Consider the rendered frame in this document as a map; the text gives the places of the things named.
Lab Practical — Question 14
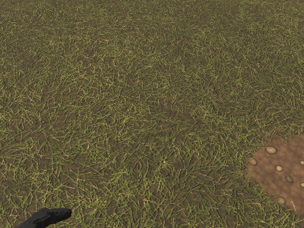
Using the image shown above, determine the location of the left robot hand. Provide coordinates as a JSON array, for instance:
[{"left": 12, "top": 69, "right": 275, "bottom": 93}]
[{"left": 15, "top": 207, "right": 72, "bottom": 228}]

